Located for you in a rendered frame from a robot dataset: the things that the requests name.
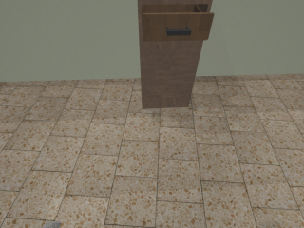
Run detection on cabinet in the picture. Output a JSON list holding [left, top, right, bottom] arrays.
[[137, 0, 213, 109]]

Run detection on handle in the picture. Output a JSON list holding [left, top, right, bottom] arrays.
[[166, 27, 192, 36]]

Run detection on drawer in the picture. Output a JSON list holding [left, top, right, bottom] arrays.
[[142, 4, 215, 42]]

